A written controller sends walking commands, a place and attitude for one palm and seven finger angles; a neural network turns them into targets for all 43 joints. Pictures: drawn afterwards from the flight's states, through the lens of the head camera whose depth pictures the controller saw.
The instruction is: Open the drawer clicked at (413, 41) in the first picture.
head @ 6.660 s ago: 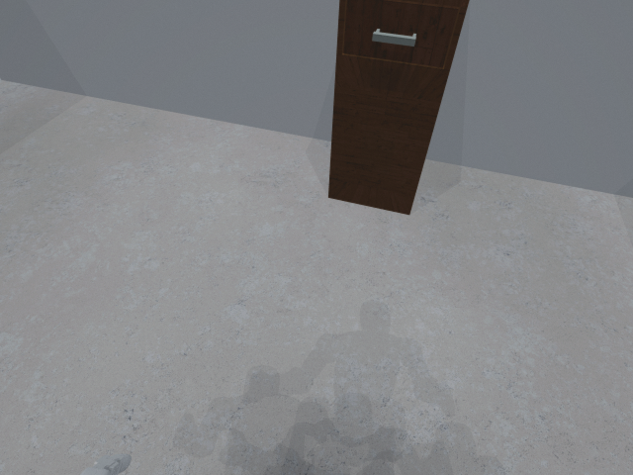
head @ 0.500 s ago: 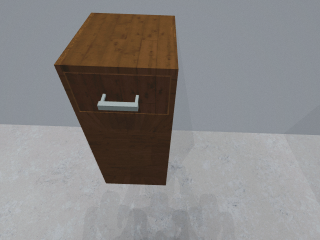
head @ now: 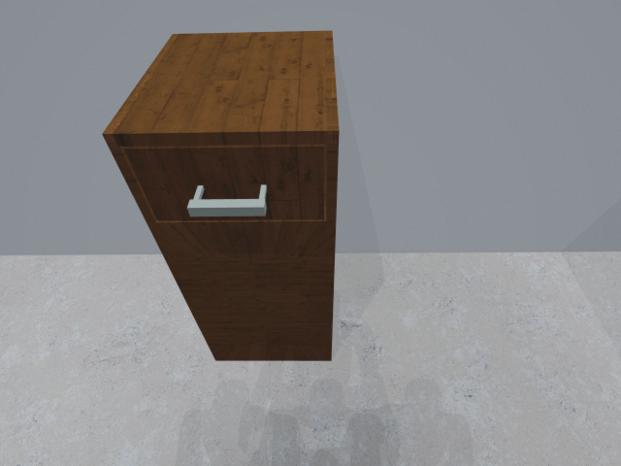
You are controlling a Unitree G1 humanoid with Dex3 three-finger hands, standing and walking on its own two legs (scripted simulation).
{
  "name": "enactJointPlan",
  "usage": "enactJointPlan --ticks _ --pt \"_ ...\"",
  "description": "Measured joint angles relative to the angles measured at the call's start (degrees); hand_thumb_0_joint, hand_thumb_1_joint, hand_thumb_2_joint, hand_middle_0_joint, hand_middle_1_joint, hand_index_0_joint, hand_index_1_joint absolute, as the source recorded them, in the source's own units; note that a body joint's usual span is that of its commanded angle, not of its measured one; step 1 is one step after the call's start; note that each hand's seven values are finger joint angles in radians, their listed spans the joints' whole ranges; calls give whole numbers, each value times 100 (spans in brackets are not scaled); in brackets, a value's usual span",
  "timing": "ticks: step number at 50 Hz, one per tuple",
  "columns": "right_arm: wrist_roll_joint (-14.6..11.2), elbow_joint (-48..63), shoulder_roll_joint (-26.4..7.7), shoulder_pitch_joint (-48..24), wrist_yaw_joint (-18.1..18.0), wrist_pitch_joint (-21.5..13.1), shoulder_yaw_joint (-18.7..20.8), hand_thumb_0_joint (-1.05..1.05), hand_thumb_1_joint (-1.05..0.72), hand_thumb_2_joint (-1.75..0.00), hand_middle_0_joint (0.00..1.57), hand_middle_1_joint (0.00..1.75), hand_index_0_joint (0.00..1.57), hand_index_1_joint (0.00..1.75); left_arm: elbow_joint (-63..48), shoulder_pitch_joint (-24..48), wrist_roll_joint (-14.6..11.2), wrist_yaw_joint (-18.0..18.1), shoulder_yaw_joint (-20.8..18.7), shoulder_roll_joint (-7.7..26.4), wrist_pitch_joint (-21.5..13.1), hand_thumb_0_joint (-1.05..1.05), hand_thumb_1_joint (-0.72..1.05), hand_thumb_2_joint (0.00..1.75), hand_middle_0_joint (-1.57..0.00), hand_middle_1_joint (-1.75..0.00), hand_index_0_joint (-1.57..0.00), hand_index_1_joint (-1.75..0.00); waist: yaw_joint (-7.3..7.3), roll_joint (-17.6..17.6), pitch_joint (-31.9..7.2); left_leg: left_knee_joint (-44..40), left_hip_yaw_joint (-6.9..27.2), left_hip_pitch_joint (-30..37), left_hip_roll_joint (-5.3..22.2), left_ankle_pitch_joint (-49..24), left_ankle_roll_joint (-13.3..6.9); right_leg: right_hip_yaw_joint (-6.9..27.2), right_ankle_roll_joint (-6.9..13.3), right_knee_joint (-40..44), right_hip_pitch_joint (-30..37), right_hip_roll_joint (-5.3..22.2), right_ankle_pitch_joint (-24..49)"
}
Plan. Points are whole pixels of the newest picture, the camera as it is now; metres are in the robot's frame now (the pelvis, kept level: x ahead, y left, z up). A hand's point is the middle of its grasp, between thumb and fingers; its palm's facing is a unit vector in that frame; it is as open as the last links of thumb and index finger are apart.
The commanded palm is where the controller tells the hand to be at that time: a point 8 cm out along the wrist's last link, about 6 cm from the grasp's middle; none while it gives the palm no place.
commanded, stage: look again from close up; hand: left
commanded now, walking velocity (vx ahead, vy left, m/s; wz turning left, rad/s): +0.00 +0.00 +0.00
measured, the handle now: (229, 199) +0.55 +0.18 +0.01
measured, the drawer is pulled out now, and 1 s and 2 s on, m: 0.00 0.00 0.00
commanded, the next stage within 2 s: raise the hand with hooked fingers in 0.18 s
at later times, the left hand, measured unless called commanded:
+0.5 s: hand (182, 433) +0.17 +0.18 -0.04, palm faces -0.01 -0.66 -0.75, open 7.6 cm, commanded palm +0.11 +0.20 -0.03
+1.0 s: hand (169, 380) +0.22 +0.19 +0.02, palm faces +0.17 -0.05 -0.98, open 10.4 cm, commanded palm +0.17 +0.20 +0.06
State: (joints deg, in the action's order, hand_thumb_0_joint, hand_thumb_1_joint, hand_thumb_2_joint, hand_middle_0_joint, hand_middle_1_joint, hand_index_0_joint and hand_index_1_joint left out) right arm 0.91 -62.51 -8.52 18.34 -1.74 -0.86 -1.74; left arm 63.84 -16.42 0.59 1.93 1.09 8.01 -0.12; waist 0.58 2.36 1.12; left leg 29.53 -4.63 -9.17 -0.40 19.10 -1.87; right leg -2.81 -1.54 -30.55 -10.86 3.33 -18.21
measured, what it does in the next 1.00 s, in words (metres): shifts its weight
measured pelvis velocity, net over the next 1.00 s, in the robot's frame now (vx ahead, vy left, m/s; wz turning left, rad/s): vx -0.03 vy -0.05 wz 0.00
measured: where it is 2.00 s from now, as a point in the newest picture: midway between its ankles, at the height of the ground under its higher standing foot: outside the picture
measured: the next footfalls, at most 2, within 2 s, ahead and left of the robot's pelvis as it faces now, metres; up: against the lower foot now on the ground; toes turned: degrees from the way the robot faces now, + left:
none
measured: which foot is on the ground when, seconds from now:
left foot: down 0.00-1.00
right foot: down 0.00-1.00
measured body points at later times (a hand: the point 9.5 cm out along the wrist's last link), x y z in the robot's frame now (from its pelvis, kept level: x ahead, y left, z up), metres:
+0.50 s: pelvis -0.02 -0.03 -0.01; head -0.01 -0.07 +0.44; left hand +0.17 +0.21 +0.01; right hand +0.11 -0.29 -0.13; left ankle -0.03 +0.09 -0.73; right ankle -0.02 -0.13 -0.73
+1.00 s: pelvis -0.03 -0.05 -0.04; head +0.00 -0.09 +0.41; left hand +0.20 +0.19 +0.07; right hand +0.20 -0.24 -0.13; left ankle -0.03 +0.10 -0.73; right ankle -0.02 -0.13 -0.73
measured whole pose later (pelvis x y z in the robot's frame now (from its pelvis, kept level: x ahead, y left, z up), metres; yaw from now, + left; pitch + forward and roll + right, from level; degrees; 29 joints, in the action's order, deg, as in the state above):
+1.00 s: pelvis -0.03 -0.05 -0.04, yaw +0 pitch +8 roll +2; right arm 3.3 -33.8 -10.7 3.1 0.0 3.4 -0.5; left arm -1.0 -12.7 58.0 23.3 1.5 21.3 1.0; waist -4.9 3.1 -5.2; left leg 47.3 -0.7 -31.2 1.8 24.0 2.3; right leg -3.6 3.0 -50.0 -33.8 0.8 -24.3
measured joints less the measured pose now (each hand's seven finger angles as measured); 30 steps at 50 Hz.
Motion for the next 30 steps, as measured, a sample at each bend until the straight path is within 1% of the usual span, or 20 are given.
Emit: enactJointPlan --ticks 12,14,15,16,17,18,19,20,21,22,23,25,27,29,30 --pt "-27 -105 -26 -91 -13 -31 26 1 -92 -90 20 30 20 30 14 -84 9 -33 -27 -77 -5 0 91 90 -20 -30 -20 -30 -59 -126 47 -248 7 36 89 -159 130 -12 128 108 -37 -101 72" --pt "-29 -130 -21 -98 -18 -28 31 0 -92 -90 20 30 20 30 25 -99 13 -36 -30 -92 -8 0 91 90 -20 -30 -20 -30 -61 -143 60 -264 21 37 114 -166 156 -28 153 126 -32 -125 74" --pt "-42 -109 -30 -110 3 -7 36 0 -92 -90 20 30 20 30 28 -100 25 9 -24 -106 -43 0 91 90 -20 -30 -20 -30 -56 -124 58 -152 51 -66 159 -151 178 -60 161 144 -60 -164 88" --pt "-123 112 -45 -44 -22 -56 4 0 -92 -90 20 30 20 30 -817 -366 243 79 116 -36 343 1 92 90 -21 -30 -20 -30 -114 -143 89 -108 21 -99 196 -114 189 -29 178 103 -122 -201 94" --pt "-168 321 -65 54 -148 -281 -2 1 -92 -90 20 30 20 30 -1789 -683 459 202 206 115 526 3 93 89 -21 -31 -20 -31 -188 -192 112 -124 -36 -87 201 -100 197 29 200 18 -185 -207 74" --pt "-227 468 -96 133 -258 -585 47 1 -93 -90 20 30 20 30 -2643 -922 503 370 221 271 500 4 94 89 -21 -31 -20 -31 -234 -220 93 -116 -58 -118 187 -103 208 52 216 -80 -259 -192 34" --pt "-300 588 -144 173 -339 -843 108 2 -93 -90 21 30 20 30 -3345 -1059 561 575 222 398 491 5 94 89 -21 -31 -21 -31 -244 -218 22 -82 -47 -191 167 -108 219 44 225 -173 -348 -167 -12" --pt "-368 746 -213 174 -393 -1024 164 2 -93 -90 21 30 20 30 -3975 -1097 655 749 235 497 565 5 94 89 -21 -32 -21 -32 -232 -180 -29 -29 -15 -261 150 -107 226 15 229 -245 -409 -144 -50" --pt "-395 908 -304 133 -427 -1165 205 2 -93 -90 21 30 20 30 -4532 -1072 846 883 251 574 628 5 93 88 -21 -33 -21 -32 -217 -121 -94 39 15 -350 141 -99 228 -13 235 -307 -482 -129 -75" --pt "-372 1066 -412 41 -443 -1265 223 2 -93 -90 20 30 20 30 -5000 -1001 1131 1014 277 641 643 5 91 88 -21 -33 -21 -33 -184 -52 -176 126 38 -468 139 -84 227 -35 242 -376 -583 -120 -93" --pt "-324 1244 -523 -88 -434 -1315 233 2 -93 -90 20 30 20 30 -5383 -888 1469 1142 304 701 632 4 89 87 -21 -34 -21 -34 -137 15 -264 228 55 -611 138 -64 225 -49 250 -464 -713 -113 -111" --pt "-164 1646 -691 -394 -360 -1285 275 2 -92 -90 20 30 20 30 -5861 -554 2323 1396 334 795 545 4 85 86 -21 -36 -20 -36 -55 107 -462 450 60 -938 140 -18 226 -47 267 -693 -1044 -101 -161" --pt "0 2049 -750 -738 -227 -1089 348 2 -92 -90 20 30 20 30 -6062 -263 3243 1634 298 810 413 3 81 84 -21 -38 -20 -38 -43 107 -619 633 -2 -1209 166 28 246 21 294 -928 -1374 -119 -214" --pt "74 2404 -735 -1054 -53 -763 412 1 -92 -90 20 30 20 30 -6139 -195 4076 1767 268 757 267 2 76 83 -21 -41 -20 -41 -125 20 -721 726 -122 -1379 219 57 293 148 327 -1097 -1641 -176 -232" --pt "85 2562 -720 -1183 29 -579 426 1 -92 -90 20 30 20 30 -6178 -243 4431 1794 283 735 199 1 74 82 -21 -42 -21 -42 -191 -55 -749 754 -147 -1447 230 64 327 210 349 -1170 -1756 -204 -237"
